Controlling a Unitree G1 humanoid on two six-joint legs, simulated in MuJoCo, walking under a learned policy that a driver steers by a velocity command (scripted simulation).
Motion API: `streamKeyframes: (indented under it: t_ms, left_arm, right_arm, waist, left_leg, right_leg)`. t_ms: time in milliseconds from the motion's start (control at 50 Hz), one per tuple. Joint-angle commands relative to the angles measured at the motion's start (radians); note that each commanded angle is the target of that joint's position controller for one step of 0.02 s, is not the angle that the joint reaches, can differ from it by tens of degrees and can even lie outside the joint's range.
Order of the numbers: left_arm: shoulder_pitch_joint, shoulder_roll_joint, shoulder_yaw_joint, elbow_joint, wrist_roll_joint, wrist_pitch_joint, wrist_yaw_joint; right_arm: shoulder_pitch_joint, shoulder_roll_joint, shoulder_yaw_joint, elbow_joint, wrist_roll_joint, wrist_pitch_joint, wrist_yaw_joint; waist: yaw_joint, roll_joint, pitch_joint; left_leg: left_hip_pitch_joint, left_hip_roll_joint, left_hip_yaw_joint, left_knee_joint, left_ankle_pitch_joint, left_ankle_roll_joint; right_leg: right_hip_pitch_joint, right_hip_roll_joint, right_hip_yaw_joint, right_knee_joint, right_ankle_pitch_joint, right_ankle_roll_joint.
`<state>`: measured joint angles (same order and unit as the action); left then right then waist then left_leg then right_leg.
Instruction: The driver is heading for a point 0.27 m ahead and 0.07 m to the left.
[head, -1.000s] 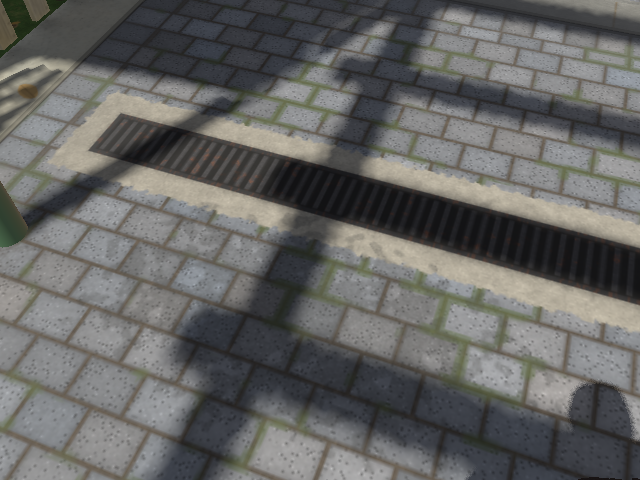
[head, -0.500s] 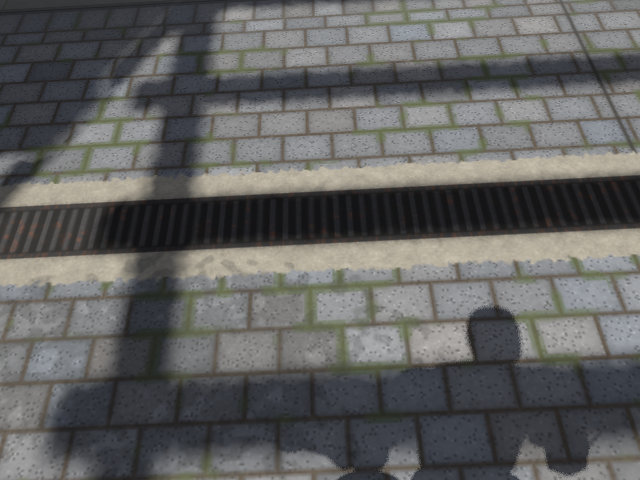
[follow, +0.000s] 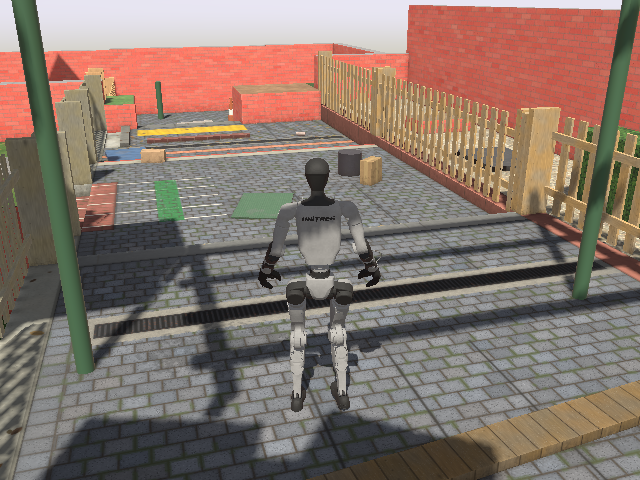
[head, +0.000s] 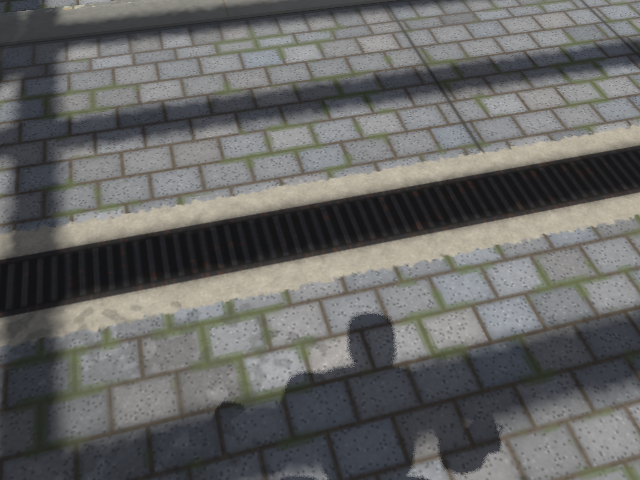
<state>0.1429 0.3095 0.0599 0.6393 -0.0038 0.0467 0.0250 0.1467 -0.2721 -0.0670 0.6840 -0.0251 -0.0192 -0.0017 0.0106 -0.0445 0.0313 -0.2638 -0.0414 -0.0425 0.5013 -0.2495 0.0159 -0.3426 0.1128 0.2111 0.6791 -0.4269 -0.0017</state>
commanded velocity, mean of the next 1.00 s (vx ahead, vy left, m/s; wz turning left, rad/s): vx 0.00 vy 0.00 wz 0.26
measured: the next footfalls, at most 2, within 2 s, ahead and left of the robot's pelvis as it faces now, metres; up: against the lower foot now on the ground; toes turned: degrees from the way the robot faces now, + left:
right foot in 0.24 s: +0.01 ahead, -0.15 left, +0.00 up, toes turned +3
right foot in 1.16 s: +0.10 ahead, -0.10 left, +0.00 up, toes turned +31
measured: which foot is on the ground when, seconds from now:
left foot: down 0.00-1.00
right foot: up 0.00-0.22, down 0.24-0.62, up 0.64-1.00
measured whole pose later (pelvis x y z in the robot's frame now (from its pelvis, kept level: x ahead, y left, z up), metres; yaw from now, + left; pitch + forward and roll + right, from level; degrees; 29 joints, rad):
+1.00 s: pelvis -0.01 +0.01 +0.01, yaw +21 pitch +2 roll -2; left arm 0.11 0.30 0.08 0.72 -0.01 0.01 0.04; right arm 0.20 -0.31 -0.06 0.61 0.01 0.04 -0.03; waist -0.02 -0.01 0.05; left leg -0.29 -0.11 -0.18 0.46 -0.19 0.07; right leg -0.44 0.03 0.13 0.81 -0.35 0.10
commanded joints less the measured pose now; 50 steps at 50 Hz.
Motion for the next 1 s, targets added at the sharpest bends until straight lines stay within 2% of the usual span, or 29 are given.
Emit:
streamKeyframes:
  t_ms: [20, 60, 100, 140, 180, 200, 220, 240, 260, 280, 300, 320, 360, 400, 460, 500, 560, 580, 600, 620, 640, 660, 680, 700, 720, 780, 840, 940, 1000]
  left_arm:
    - [0.028, 0.173, 0.06, -0.049, 0.0, -0.016, 0.01]
    - [0.045, 0.127, 0.054, -0.024, -0.001, -0.001, 0.013]
    - [0.051, 0.065, 0.034, -0.012, -0.004, 0.002, 0.007]
    - [0.017, 0.021, 0.015, -0.016, -0.004, -0.003, 0.002]
    - [0.018, 0.033, 0.017, -0.006, -0.012, -0.006, -0.001]
    - [0.046, 0.036, 0.019, 0.011, -0.012, -0.007, -0.003]
    - [0.063, 0.043, 0.019, 0.024, -0.005, -0.009, -0.005]
    - [0.06, 0.077, 0.022, 0.018, 0.007, -0.01, -0.002]
    - [0.067, 0.136, 0.032, 0.011, 0.017, -0.009, 0.006]
    - [0.055, 0.121, 0.032, 0.036, 0.021, -0.01, 0.001]
    - [0.041, 0.076, 0.025, 0.024, 0.023, -0.015, -0.007]
    - [0.046, 0.086, 0.028, 0.029, 0.027, -0.018, -0.003]
    - [0.061, 0.118, 0.039, 0.032, 0.022, -0.026, 0.008]
    - [0.091, 0.133, 0.046, 0.036, 0.016, -0.028, 0.02]
    - [0.05, 0.124, 0.045, 0.009, 0.015, -0.029, 0.035]
    - [0.033, 0.132, 0.048, 0.003, 0.011, -0.035, 0.038]
    - [-0.029, 0.153, 0.057, -0.002, -0.011, -0.029, 0.037]
    - [-0.04, 0.145, 0.055, -0.002, -0.019, -0.022, 0.037]
    - [0.001, 0.119, 0.05, 0.013, -0.021, -0.021, 0.033]
    - [0.052, 0.072, 0.038, 0.007, 0.008, -0.023, 0.029]
    - [-0.043, 0.039, 0.022, -0.059, 0.025, -0.025, 0.036]
    - [-0.039, 0.082, 0.034, -0.048, 0.01, -0.026, 0.039]
    - [-0.027, 0.1, 0.04, -0.035, 0.0, -0.024, 0.035]
    - [-0.012, 0.111, 0.048, -0.01, 0.006, -0.024, 0.037]
    - [-0.017, 0.118, 0.053, -0.004, 0.012, -0.025, 0.041]
    - [0.004, 0.081, 0.045, 0.011, 0.004, -0.029, 0.028]
    - [-0.03, 0.066, 0.038, 0.006, 0.002, -0.033, 0.028]
    - [-0.065, 0.072, 0.038, 0.002, -0.002, -0.048, 0.02]
    - [-0.067, 0.079, 0.039, 0.003, -0.007, -0.064, 0.009]
  right_arm:
    - [-0.036, -0.139, -0.026, -0.073, 0.001, -0.021, -0.005]
    - [-0.057, -0.126, -0.019, -0.066, 0.023, -0.021, -0.009]
    - [-0.064, -0.11, -0.012, -0.055, 0.021, -0.011, -0.007]
    - [-0.049, -0.11, -0.012, -0.046, 0.019, 0.002, -0.007]
    - [-0.012, -0.126, -0.014, -0.032, 0.023, 0.013, -0.006]
    - [-0.016, -0.126, -0.011, -0.028, 0.029, 0.016, -0.006]
    - [0.001, -0.118, -0.007, -0.019, 0.036, 0.014, -0.005]
    - [0.034, -0.108, -0.001, -0.009, 0.031, 0.003, -0.002]
    - [0.055, -0.091, 0.009, -0.009, 0.007, -0.013, 0.009]
    - [0.068, -0.062, 0.016, -0.002, 0.007, -0.02, 0.015]
    - [0.002, -0.096, 0.014, 0.001, 0.007, -0.018, 0.014]
    - [-0.045, -0.115, 0.006, -0.015, 0.017, -0.013, 0.011]
    - [-0.048, -0.118, 0.002, -0.031, 0.031, 0.003, 0.0]
    - [-0.027, -0.123, -0.006, -0.039, 0.04, 0.012, -0.006]
    - [0.003, -0.112, -0.015, -0.05, 0.04, 0.025, -0.002]
    - [-0.004, -0.101, -0.017, -0.068, 0.044, 0.035, 0.008]
    - [0.05, -0.097, -0.018, -0.061, 0.048, 0.044, 0.024]
    - [0.09, -0.103, -0.024, -0.049, 0.049, 0.045, 0.029]
    - [0.115, -0.126, -0.036, -0.046, 0.042, 0.045, 0.028]
    - [0.132, -0.234, -0.064, -0.068, 0.037, 0.041, 0.014]
    - [0.169, -0.299, -0.065, -0.092, 0.007, 0.025, 0.022]
    - [0.164, -0.26, -0.051, -0.101, -0.009, 0.002, 0.028]
    - [0.111, -0.234, -0.042, -0.106, -0.001, -0.01, 0.024]
    - [0.068, -0.222, -0.041, -0.11, 0.018, -0.008, 0.015]
    - [0.037, -0.213, -0.037, -0.114, 0.032, -0.001, 0.005]
    - [0.048, -0.191, -0.026, -0.12, 0.032, 0.015, -0.017]
    - [0.068, -0.194, -0.029, -0.121, 0.037, 0.025, -0.029]
    - [0.057, -0.208, -0.04, -0.132, 0.033, 0.042, -0.038]
    - [0.044, -0.215, -0.045, -0.139, 0.032, 0.049, -0.033]
  waist:
    - [0.007, 0.199, -0.08]
    - [0.012, 0.169, -0.063]
    - [0.015, 0.185, -0.067]
    - [-0.012, 0.221, -0.091]
    - [-0.028, 0.234, -0.11]
    - [-0.01, 0.226, -0.11]
    - [-0.001, 0.21, -0.104]
    - [-0.012, 0.169, -0.115]
    - [-0.043, 0.048, -0.134]
    - [-0.061, -0.072, -0.136]
    - [-0.015, -0.034, -0.091]
    - [-0.001, -0.027, -0.056]
    - [0.002, -0.065, -0.019]
    - [0.003, -0.103, -0.005]
    - [-0.001, -0.16, -0.005]
    - [0.004, -0.125, 0.001]
    - [-0.025, -0.09, -0.042]
    - [-0.043, -0.083, -0.061]
    - [-0.044, -0.023, -0.07]
    - [-0.019, 0.232, -0.082]
    - [-0.053, 0.382, -0.106]
    - [-0.064, 0.25, -0.135]
    - [-0.036, 0.191, -0.097]
    - [-0.019, 0.116, -0.077]
    - [-0.011, 0.102, -0.072]
    - [-0.005, 0.135, -0.117]
    - [-0.024, 0.142, -0.109]
    - [-0.038, 0.182, -0.082]
    - [-0.042, 0.194, -0.084]
  left_leg:
    - [0.106, 0.359, -0.359, -0.184, 0.391, 0.256]
    - [0.118, 0.304, -0.275, -0.16, 0.379, 0.207]
    - [0.118, 0.241, -0.185, -0.143, 0.432, 0.184]
    - [0.137, 0.213, -0.146, -0.12, 0.469, 0.176]
    - [0.163, 0.219, -0.163, -0.098, 0.473, 0.183]
    - [0.153, 0.212, -0.159, -0.085, 0.457, 0.172]
    - [0.127, 0.202, -0.155, -0.083, 0.424, 0.145]
    - [0.075, 0.192, -0.153, -0.086, 0.347, 0.094]
    - [0.002, 0.145, -0.106, -0.053, 0.249, 0.042]
    - [0.037, 0.082, -0.036, -0.079, 0.088, -0.005]
    - [0.038, 0.068, -0.027, -0.049, 0.068, -0.032]
    - [-0.003, 0.054, -0.022, -0.015, 0.074, -0.032]
    - [-0.058, 0.041, -0.026, 0.047, 0.112, -0.025]
    - [-0.108, 0.029, -0.01, 0.127, 0.08, -0.024]
    - [-0.172, 0.039, 0.028, 0.322, -0.201, -0.026]
    - [-0.227, 0.074, 0.028, 0.402, -0.327, -0.024]
    - [-0.112, 0.07, 0.081, 0.243, -0.157, -0.013]
    - [-0.033, 0.041, 0.11, 0.135, -0.049, -0.002]
    - [0.049, 0.018, 0.077, 0.021, 0.065, 0.02]
    - [0.182, 0.183, -0.226, -0.095, 0.385, 0.096]
    - [0.182, 0.401, -0.612, -0.189, 0.516, 0.308]
    - [0.188, 0.418, -0.594, -0.197, 0.461, 0.355]
    - [0.159, 0.372, -0.491, -0.174, 0.406, 0.314]
    - [0.146, 0.312, -0.409, -0.164, 0.333, 0.255]
    - [0.138, 0.279, -0.369, -0.159, 0.323, 0.217]
    - [0.137, 0.219, -0.301, -0.16, 0.396, 0.203]
    - [0.178, 0.206, -0.321, -0.163, 0.331, 0.204]
    - [0.134, 0.192, -0.401, -0.17, 0.163, 0.206]
    - [0.109, 0.186, -0.451, -0.153, 0.181, 0.212]
  right_leg:
    - [-0.111, -0.043, -0.025, 0.329, -0.175, 0.067]
    - [-0.131, -0.063, -0.011, 0.371, -0.107, 0.098]
    - [-0.082, -0.077, -0.076, 0.26, -0.073, 0.113]
    - [-0.004, -0.102, -0.14, 0.083, -0.058, 0.115]
    - [0.059, -0.099, -0.168, -0.079, 0.023, 0.107]
    - [0.116, -0.093, -0.185, -0.209, 0.13, 0.093]
    - [0.184, -0.092, -0.185, -0.336, 0.257, 0.072]
    - [0.269, -0.133, -0.127, -0.345, 0.362, 0.044]
    - [0.347, -0.218, -0.057, -0.276, 0.557, 0.004]
    - [0.262, -0.217, -0.072, -0.241, 0.404, -0.043]
    - [0.216, -0.192, -0.081, -0.263, 0.276, -0.047]
    - [0.197, -0.191, -0.079, -0.276, 0.227, -0.042]
    - [0.175, -0.215, -0.063, -0.29, 0.232, -0.051]
    - [0.166, -0.277, -0.029, -0.305, 0.269, -0.093]
    - [0.145, -0.407, 0.043, -0.316, 0.412, -0.189]
    - [0.166, -0.457, 0.042, -0.303, 0.551, -0.221]
    - [0.156, -0.41, -0.075, -0.227, 0.614, -0.167]
    - [0.136, -0.38, -0.123, -0.173, 0.573, -0.137]
    - [0.095, -0.325, -0.186, -0.066, 0.454, -0.09]
    - [-0.088, -0.214, -0.297, 0.209, 0.143, 0.01]
    - [-0.277, -0.058, -0.207, 0.407, -0.29, 0.056]
    - [-0.287, -0.086, -0.105, 0.556, -0.29, 0.055]
    - [-0.306, -0.109, -0.096, 0.588, -0.204, 0.047]
    - [-0.311, -0.13, -0.1, 0.559, -0.113, 0.047]
    - [-0.307, -0.143, -0.095, 0.514, -0.038, 0.052]
    - [-0.234, -0.112, -0.114, 0.486, 0.064, 0.082]
    - [-0.251, -0.1, -0.109, 0.348, 0.087, 0.102]
    - [-0.189, -0.087, -0.088, 0.16, 0.084, 0.11]
    - [-0.126, -0.074, -0.085, 0.081, 0.062, 0.1]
